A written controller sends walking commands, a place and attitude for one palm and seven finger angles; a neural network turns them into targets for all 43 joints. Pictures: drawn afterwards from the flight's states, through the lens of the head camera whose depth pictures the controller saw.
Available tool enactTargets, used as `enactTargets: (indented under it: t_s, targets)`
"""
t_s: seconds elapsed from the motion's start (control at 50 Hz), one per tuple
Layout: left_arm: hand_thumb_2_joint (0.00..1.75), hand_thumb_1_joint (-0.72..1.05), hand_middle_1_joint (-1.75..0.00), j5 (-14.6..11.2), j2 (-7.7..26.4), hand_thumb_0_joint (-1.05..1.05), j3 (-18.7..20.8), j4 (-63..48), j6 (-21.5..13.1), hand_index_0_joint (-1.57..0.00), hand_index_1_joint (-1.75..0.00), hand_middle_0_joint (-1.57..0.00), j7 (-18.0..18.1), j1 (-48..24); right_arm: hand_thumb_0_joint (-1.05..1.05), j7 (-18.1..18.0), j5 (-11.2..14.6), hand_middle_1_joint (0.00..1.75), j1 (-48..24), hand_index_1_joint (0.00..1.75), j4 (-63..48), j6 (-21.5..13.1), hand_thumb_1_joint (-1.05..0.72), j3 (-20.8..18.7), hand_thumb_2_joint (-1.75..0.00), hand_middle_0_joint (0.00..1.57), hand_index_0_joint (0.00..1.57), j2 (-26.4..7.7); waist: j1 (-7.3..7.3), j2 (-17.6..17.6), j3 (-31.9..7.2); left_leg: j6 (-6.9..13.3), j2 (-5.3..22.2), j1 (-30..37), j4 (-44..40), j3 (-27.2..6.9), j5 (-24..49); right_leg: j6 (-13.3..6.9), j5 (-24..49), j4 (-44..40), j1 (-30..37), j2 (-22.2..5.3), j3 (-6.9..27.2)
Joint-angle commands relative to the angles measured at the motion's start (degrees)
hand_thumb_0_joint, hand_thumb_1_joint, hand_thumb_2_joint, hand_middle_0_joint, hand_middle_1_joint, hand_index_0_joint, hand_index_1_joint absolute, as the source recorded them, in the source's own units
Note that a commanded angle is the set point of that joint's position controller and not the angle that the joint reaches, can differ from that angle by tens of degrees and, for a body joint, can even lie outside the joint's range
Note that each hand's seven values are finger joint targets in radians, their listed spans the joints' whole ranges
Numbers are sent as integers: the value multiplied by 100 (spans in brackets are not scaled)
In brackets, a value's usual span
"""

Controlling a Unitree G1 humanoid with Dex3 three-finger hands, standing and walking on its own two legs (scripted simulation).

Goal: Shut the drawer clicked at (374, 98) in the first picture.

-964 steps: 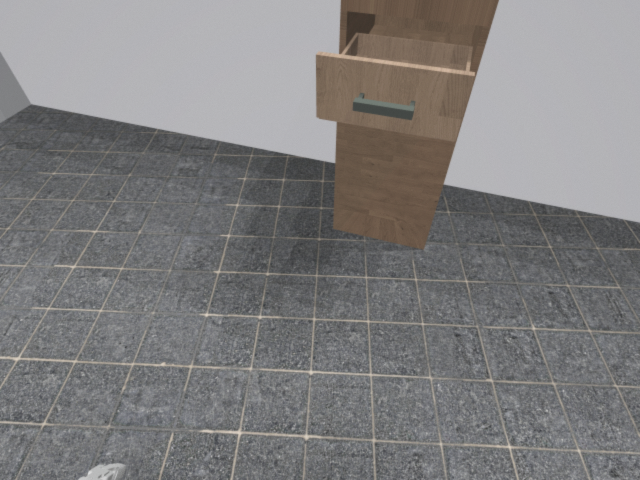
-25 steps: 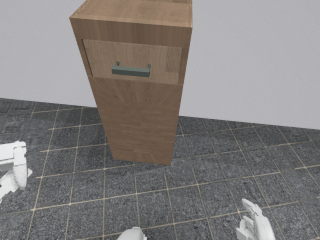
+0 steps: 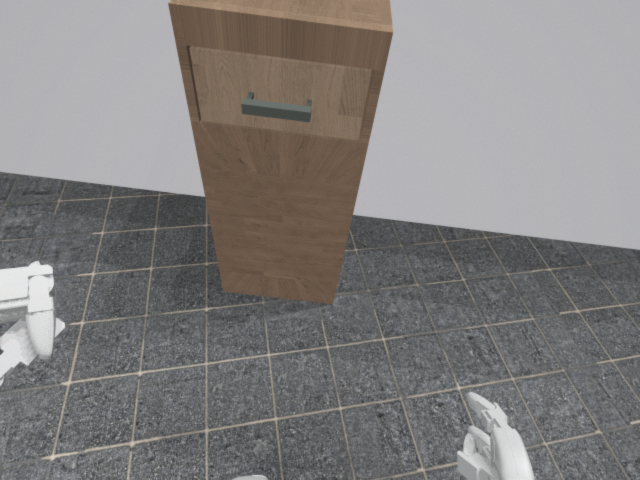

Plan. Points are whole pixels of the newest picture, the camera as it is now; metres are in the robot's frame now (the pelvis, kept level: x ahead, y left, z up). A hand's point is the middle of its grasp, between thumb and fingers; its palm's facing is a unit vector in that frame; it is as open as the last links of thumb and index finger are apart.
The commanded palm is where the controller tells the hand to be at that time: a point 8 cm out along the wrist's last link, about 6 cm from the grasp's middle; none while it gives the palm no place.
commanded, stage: stop stepping back and stand still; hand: left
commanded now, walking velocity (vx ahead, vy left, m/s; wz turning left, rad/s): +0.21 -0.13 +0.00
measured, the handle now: (278, 105) +0.78 +0.14 +0.04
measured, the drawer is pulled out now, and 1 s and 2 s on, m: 0.00 0.00 0.00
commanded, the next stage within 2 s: let the arm hang, fingers relaxed in 0.76 s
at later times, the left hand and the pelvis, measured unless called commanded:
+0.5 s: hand (8, 406) +0.14 +0.24 +0.18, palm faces +0.37 -0.84 -0.39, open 3.3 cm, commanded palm +0.06 +0.28 +0.19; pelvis -0.08 +0.01 +0.00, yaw -2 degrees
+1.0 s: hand (108, 462) +0.14 +0.24 -0.02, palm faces +0.14 -0.90 -0.40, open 3.1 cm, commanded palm none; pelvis -0.07 +0.01 +0.00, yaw +1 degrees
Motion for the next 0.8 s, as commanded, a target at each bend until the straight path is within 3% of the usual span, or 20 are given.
enactTargets:
  t_s: [0.0,0.1,0.14,0.16,0.18,0.2,0.24,0.3,0.34,0.38,0.4,0.44,0.48,0.52,0.54,0.56,0.58,0.6,0.72,0.78]
  targets:
    - [90,90,-160,-74,884,0,718,-1788,-247,-140,-160,-140,159,67,0,88,-19,30,-310,30,-993,-530,-90,-294,-90,20,20,-806,-140,1482,-994,320,1950,790,-2543,-2503,-2954,-88,-296,1376,-307,27,46]
    - [90,90,-160,-9,759,0,580,-1493,66,-140,-160,-140,257,970,0,130,-28,30,-447,30,-1088,-299,-90,-232,-90,20,20,-849,-71,1827,-640,-158,1236,-299,-2627,-937,-2936,-303,-508,-584,1384,350,-1086]
    - [90,90,-160,-3,762,0,481,-1377,168,-140,-160,-140,235,846,0,47,-43,30,-429,30,-1058,-154,-90,-229,-90,20,20,-830,-71,1318,-606,-361,803,-273,-1917,-467,-2618,-423,-395,-1827,1789,292,-1068]
    - [90,90,-160,3,859,0,513,-1384,197,-140,-160,-140,216,695,0,3,-34,30,-360,30,-1012,-75,-90,-254,-90,20,20,-802,-105,617,-616,-366,451,-125,-764,-40,-2185,-631,-412,-2330,1475,-127,-567]
    - [90,90,-160,-34,999,0,638,-1379,179,-140,-160,-140,192,545,0,-15,-43,30,-295,30,-937,16,-90,-304,-90,20,20,-817,-136,-308,-633,-358,212,133,1189,94,-1466,-1090,-929,-2876,457,-1109,813]
    - [90,90,-160,-115,1038,0,797,-1368,167,-140,-160,-140,231,181,0,-1,-111,30,-268,30,-826,52,-90,-281,-90,20,20,-856,-143,-402,-505,-334,179,-149,2152,-62,-1151,-1481,-1145,-3269,-114,-1911,1671]
    - [90,90,-160,-103,818,0,627,-795,156,-140,-160,-140,226,-42,0,-13,27,30,-93,30,-755,-10,-90,-346,-90,20,20,-842,-246,-746,-430,-291,392,-495,2716,-433,-1382,-1406,-1957,-2939,-268,-1863,1431]
    - [90,90,-160,-7,609,0,260,-803,177,-140,-160,-140,256,-438,0,-148,23,30,-407,30,-782,-70,-90,-281,-90,20,20,-856,-261,-444,74,-139,591,523,1083,-149,-1373,-1109,-2148,-2518,-1045,-1506,580]
    - [90,90,-160,28,611,0,219,-911,92,-140,-160,-140,291,-485,0,-236,7,30,-297,30,-730,-220,-90,-211,-90,20,20,-893,-262,553,42,-40,389,1112,-517,48,-1568,-848,-1523,-1415,-764,-895,-18]
    - [90,90,-160,66,675,0,342,-1505,-91,-140,-160,-140,338,-628,0,-196,2,30,-124,30,-857,-364,-90,-224,-90,20,20,-1037,-250,2377,-78,775,1964,1571,-1965,-2984,-2135,-233,-876,1077,-1485,160,-869]
    - [90,90,-160,60,875,0,520,-1333,-157,-140,-160,-140,306,-443,0,-151,-12,30,-118,30,-792,-411,-90,-238,-90,20,20,-932,-295,1973,-88,1050,2364,1217,-2349,-3700,-2781,-199,-940,2075,-1614,57,-510]
    - [90,90,-160,80,859,0,639,-1292,-84,-140,-160,-140,254,63,0,-1,21,30,-263,30,-813,-419,-90,-257,-90,20,20,-835,-163,1273,-30,994,2120,272,-2337,-3013,-3070,-263,-394,2080,-1044,-298,-209]
    - [90,90,-160,51,764,0,623,-1264,-53,-140,-160,-140,260,561,0,68,30,30,-360,30,-787,-383,-90,-218,-90,20,20,-826,-49,1536,-103,578,1669,-674,-2204,-1570,-2860,-278,-223,825,409,-203,-716]
    - [90,90,-160,63,777,0,651,-1177,-33,-140,-160,-140,275,801,0,52,28,30,-357,30,-889,-287,-90,-221,-90,20,20,-861,-14,1633,-294,226,1282,-1359,-1656,-858,-3156,-282,-186,-253,1779,40,-1096]
    - [90,90,-160,87,756,0,643,-1019,-17,-140,-160,-140,273,858,0,51,17,30,-332,30,-917,-227,-90,-231,-90,20,20,-831,-6,1197,-286,61,997,-1554,-978,-525,-2928,-340,-358,-902,2055,-22,-847]
    - [90,90,-160,108,823,0,662,-992,-12,-140,-160,-140,262,741,0,50,5,30,-325,30,-927,-165,-90,-274,-90,20,20,-798,7,51,-97,-107,448,-1562,544,-58,-2408,-577,-788,-2002,1625,-536,208]
    - [90,90,-160,42,1003,0,800,-996,19,-140,-160,-140,254,554,0,47,9,30,-319,30,-917,-123,-90,-329,-90,20,20,-792,-63,-1161,-136,-211,108,-1463,2225,1,-1919,-1066,-1445,-3081,863,-1722,2272]
    - [90,90,-160,14,947,0,833,-1014,-75,-140,-160,-140,277,144,0,63,-59,30,-176,30,-802,-153,-90,-289,-90,20,20,-843,-164,-696,-174,-260,228,-1237,2760,-207,-1630,-1269,-685,-3098,675,-2065,2283]
    - [90,90,-160,54,628,0,434,-796,-96,-140,-160,-140,279,-18,0,-98,17,30,-331,30,-657,-268,-90,-214,-90,20,20,-763,-189,-349,-131,-127,340,953,-89,52,-918,-765,-544,-2299,-307,-1149,322]
    - [90,90,-160,82,650,0,417,-1311,-214,-140,-160,-140,276,-22,0,-102,14,30,-346,30,-822,-375,-90,-278,-90,20,20,-1002,-62,1106,-296,250,1239,1100,-1283,-1364,-467,-223,590,-1030,108,-277,-268]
